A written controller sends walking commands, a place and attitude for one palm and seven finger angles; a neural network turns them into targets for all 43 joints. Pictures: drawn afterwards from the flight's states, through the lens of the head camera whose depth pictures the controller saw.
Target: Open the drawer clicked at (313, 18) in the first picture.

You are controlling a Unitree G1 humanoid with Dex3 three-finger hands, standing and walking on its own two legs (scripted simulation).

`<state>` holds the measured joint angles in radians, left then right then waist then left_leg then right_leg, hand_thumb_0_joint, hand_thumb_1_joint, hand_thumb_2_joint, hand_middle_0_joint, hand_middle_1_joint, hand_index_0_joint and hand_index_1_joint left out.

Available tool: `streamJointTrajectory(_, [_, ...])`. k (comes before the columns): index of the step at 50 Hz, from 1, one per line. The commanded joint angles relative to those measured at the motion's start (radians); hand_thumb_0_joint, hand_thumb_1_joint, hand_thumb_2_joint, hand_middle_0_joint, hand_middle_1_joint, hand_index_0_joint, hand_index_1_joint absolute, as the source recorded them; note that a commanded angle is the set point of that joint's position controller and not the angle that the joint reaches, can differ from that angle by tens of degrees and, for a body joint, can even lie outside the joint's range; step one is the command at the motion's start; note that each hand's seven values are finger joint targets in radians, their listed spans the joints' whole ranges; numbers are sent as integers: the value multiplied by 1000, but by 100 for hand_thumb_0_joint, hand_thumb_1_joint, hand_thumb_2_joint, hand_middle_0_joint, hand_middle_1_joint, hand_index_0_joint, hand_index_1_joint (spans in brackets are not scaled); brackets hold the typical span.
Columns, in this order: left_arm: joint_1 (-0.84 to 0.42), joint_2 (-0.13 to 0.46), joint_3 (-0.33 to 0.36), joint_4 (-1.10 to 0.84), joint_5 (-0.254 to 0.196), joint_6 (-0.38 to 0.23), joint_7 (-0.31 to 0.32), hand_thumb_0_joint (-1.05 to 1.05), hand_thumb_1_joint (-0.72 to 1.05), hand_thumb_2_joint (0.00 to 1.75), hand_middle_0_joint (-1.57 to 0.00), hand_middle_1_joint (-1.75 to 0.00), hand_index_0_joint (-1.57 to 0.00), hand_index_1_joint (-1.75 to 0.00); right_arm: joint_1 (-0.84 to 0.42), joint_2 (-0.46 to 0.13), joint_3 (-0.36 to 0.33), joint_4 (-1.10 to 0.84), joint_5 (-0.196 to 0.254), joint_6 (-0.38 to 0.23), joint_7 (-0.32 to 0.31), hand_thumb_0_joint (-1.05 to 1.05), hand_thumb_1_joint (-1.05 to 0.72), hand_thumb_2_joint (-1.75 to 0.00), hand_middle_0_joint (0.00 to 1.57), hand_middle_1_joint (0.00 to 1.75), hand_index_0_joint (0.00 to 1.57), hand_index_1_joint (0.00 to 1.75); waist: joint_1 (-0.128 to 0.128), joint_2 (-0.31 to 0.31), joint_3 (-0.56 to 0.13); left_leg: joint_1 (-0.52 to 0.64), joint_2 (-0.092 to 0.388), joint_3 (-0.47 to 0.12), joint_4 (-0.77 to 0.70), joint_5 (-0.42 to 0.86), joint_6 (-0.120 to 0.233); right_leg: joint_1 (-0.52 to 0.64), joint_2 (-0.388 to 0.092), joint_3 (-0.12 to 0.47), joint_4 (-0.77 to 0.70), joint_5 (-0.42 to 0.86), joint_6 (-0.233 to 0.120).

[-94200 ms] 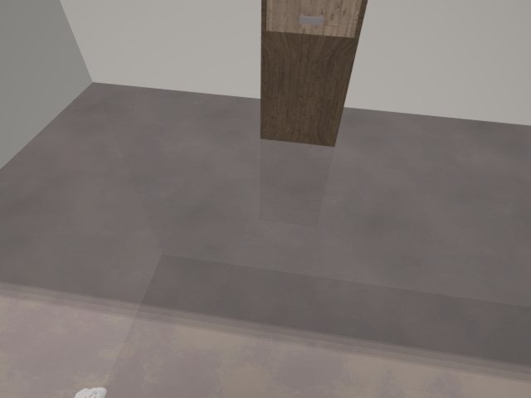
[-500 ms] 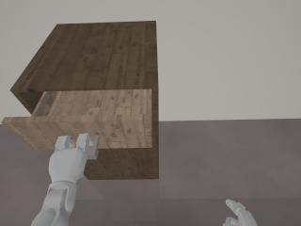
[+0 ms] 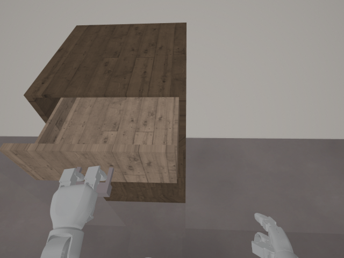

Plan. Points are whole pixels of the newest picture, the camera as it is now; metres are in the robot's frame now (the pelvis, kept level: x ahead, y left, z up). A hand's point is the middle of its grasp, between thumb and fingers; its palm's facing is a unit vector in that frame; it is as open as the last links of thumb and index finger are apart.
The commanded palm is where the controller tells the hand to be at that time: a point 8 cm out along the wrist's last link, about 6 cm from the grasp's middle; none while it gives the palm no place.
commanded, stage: pull the drawer open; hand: left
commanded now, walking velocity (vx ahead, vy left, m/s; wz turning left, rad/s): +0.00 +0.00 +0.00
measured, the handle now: (91, 180) +0.30 +0.23 +0.00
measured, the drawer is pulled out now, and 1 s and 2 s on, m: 0.18 0.29 0.28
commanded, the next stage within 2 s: open the thumb to release the handle in 0.96 s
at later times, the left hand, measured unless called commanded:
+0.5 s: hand (79, 236) +0.17 +0.22 +0.00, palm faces +0.00 -0.12 -0.99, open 7.8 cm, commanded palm +0.12 +0.23 +0.03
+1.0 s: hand out of the picture +0.12 +0.22 +0.00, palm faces -0.03 -0.12 -0.99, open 7.7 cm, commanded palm +0.07 +0.22 +0.03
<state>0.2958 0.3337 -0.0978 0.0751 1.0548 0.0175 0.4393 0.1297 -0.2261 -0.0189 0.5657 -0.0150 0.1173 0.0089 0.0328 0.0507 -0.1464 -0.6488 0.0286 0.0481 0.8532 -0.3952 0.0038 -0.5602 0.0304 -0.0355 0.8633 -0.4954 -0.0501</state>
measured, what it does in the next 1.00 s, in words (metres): stands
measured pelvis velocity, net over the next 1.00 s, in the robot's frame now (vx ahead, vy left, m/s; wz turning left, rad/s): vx -0.01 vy -0.01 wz -0.01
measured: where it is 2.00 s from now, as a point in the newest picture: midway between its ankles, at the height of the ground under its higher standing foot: outside the picture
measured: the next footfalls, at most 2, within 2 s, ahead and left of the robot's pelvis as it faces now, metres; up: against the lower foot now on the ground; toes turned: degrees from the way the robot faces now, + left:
none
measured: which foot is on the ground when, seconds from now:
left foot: down 0.00-1.00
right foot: down 0.00-1.00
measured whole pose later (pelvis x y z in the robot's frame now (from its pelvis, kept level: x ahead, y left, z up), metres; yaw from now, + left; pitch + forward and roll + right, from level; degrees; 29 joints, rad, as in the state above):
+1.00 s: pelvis -0.01 -0.01 -0.02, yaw -1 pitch +12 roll +1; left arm 0.77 0.36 -0.01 -0.21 1.03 -0.13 0.52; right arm 0.13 -0.22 -0.02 0.50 -0.05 0.13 0.07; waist 0.07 0.06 -0.18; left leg -0.75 0.04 0.05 0.97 -0.44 -0.01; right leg -0.67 0.04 -0.03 1.00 -0.55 -0.07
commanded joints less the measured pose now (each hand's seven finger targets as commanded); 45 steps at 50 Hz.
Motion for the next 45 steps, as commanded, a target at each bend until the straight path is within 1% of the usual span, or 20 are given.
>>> streamJointTrajectory(1, [86, 122, 98, -115, -16, 30, 8, 0, 90, 90, -40, -135, -40, -135, -100, -103, -28, -155, -3, -43, -5, 0, -90, -90, 20, 30, 20, 30, 34, -73, -150, 179, -59, -14, -63, 259, 30, 27, 9, 38, -133, 428, 15])
streamJointTrajectory(2, [130, 105, 82, -111, -23, 30, 6, 0, 90, 90, -40, -135, -40, -135, -95, -101, -32, -161, 0, -47, -5, 0, -90, -90, 20, 30, 20, 30, 31, -73, -123, 168, -59, -15, -65, 252, 31, 32, 9, 35, -136, 434, 14])
streamJointTrajectory(6, [170, 118, 94, -145, -20, 21, 5, 0, 90, 90, -40, -135, -40, -135, -106, -102, -23, -169, -4, -46, 4, 0, -90, -90, 20, 30, 20, 30, 40, -71, -136, 168, -57, -17, -56, 266, 28, 22, 10, 37, -121, 438, 13])
streamJointTrajectory(13, [355, 110, 101, -219, -30, -10, 16, 0, 90, 90, -40, -135, -40, -135, -105, -98, -23, -187, -10, -53, 27, 0, -90, -90, 20, 30, 20, 30, 56, -74, -146, 152, -54, -18, -29, 305, 29, 23, 10, 41, -86, 504, 11])
streamJointTrajectory(14, [380, 94, 81, -234, -32, -12, 17, 0, 90, 90, -40, -135, -40, -135, -103, -97, -26, -193, -10, -54, 29, 0, -90, -90, 20, 30, 20, 30, 48, -76, -128, 142, -52, -20, -26, 300, 31, 21, 7, 38, -85, 509, 12])
streamJointTrajectory(15, [388, 113, 111, -231, -35, -14, 21, 0, 90, 90, -40, -135, -40, -135, -103, -100, -26, -190, -7, -52, 30, 0, -90, -90, 20, 30, 20, 30, 45, -75, -116, 138, -52, -23, -24, 299, 29, 15, 9, 41, -86, 505, 9])
streamJointTrajectory(19, [450, 106, 108, -266, -29, -33, 41, 0, 90, 90, -40, -135, -40, -135, -102, -98, -27, -198, -16, -52, 38, 0, -90, -90, 20, 30, 20, 30, 49, -80, -123, 123, -52, -24, -5, 286, 32, -9, 8, 40, -66, 495, 10])
streamJointTrajectory(21, [466, 141, 152, -278, -28, -43, 54, 0, 90, 90, -40, -135, -40, -135, -107, -98, -25, -199, -21, -49, 41, 0, -90, -90, 20, 30, 20, 30, 60, -87, -140, 122, -57, -23, 8, 287, 29, -16, 8, 58, -59, 506, 9])
streamJointTrajectory(22, [475, 117, 131, -271, -27, -44, 58, 0, 90, 90, -40, -135, -40, -135, -104, -96, -29, -199, -18, -49, 39, 0, -90, -90, 20, 30, 20, 30, 48, -91, -109, 106, -55, -26, 8, 270, 32, -21, 7, 50, -60, 499, 9])
streamJointTrajectory(26, [491, 159, 188, -279, -23, -58, 79, 0, 90, 90, -40, -135, -40, -135, -112, -95, -26, -196, -25, -44, 40, 0, -90, -90, 20, 30, 20, 30, 61, -88, -136, 105, -62, -24, 26, 258, 29, -44, 7, 68, -51, 480, 7])
streamJointTrajectory(27, [490, 122, 145, -285, -22, -57, 78, 0, 90, 90, -40, -135, -40, -135, -108, -94, -30, -203, -21, -42, 39, 0, -90, -90, 20, 30, 20, 30, 47, -78, -102, 93, -58, -27, 23, 243, 32, -54, 7, 51, -53, 464, 7])
streamJointTrajectory(28, [469, 149, 169, -309, -20, -62, 81, 0, 90, 90, -40, -135, -40, -135, -111, -98, -30, -202, -27, -42, 43, 0, -90, -90, 20, 30, 20, 30, 53, -68, -131, 113, -60, -26, 34, 248, 30, -79, 7, 71, -52, 444, 5])
streamJointTrajectory(29, [501, 133, 162, -291, -22, -62, 84, 0, 90, 90, -40, -135, -40, -135, -106, -92, -31, -204, -23, -41, 41, 0, -90, -90, 20, 30, 20, 30, 53, -73, -119, 100, -57, -27, 30, 242, 33, -63, 8, 48, -49, 445, 7])
streamJointTrajectory(31, [526, 145, 175, -298, -25, -67, 86, 0, 90, 90, -40, -135, -40, -135, -112, -92, -26, -209, -27, -38, 46, 0, -90, -90, 20, 30, 20, 30, 62, -78, -140, 113, -59, -29, 38, 248, 29, -84, 9, 66, -46, 424, 4])
streamJointTrajectory(32, [528, 119, 149, -302, -28, -66, 83, 0, 90, 90, -40, -135, -40, -135, -112, -89, -31, -211, -21, -38, 43, 0, -90, -90, 20, 30, 20, 30, 52, -78, -114, 95, -56, -26, 34, 229, 34, -71, 6, 52, -52, 430, 6])
streamJointTrajectory(33, [524, 154, 185, -307, -29, -69, 85, 0, 90, 90, -40, -135, -40, -135, -115, -90, -29, -210, -26, -37, 45, 0, -90, -90, 20, 30, 20, 30, 61, -104, -130, 98, -61, -29, 41, 232, 31, -85, 7, 68, -51, 416, 6])
streamJointTrajectory(34, [542, 132, 163, -304, -30, -70, 83, 0, 90, 90, -40, -135, -40, -135, -118, -88, -29, -212, -23, -37, 41, 0, -90, -90, 20, 30, 20, 30, 57, -92, -111, 78, -59, -26, 38, 215, 35, -66, 3, 60, -55, 429, 8])
streamJointTrajectory(36, [567, 161, 198, -312, -34, -80, 85, 0, 90, 90, -40, -135, -40, -135, -121, -86, -24, -213, -28, -37, 45, 0, -90, -90, 20, 30, 20, 30, 70, -99, -148, 94, -63, -26, 45, 229, 31, -73, 4, 85, -50, 431, 5])
streamJointTrajectory(37, [607, 126, 169, -308, -35, -83, 83, 0, 90, 90, -40, -135, -40, -135, -122, -79, -27, -217, -20, -36, 44, 0, -90, -90, 20, 30, 20, 30, 69, -75, -114, 76, -59, -27, 34, 221, 34, -54, 6, 60, -48, 433, 3])
streamJointTrajectory(45, [669, 153, 198, -341, -45, -105, 79, 0, 90, 90, -40, -135, -40, -135, -133, -78, -28, -231, -23, -35, 52, 0, -90, -90, 20, 30, 20, 30, 70, -79, -95, 63, -57, -27, 45, 205, 33, -80, 1, 92, -62, 410, -2])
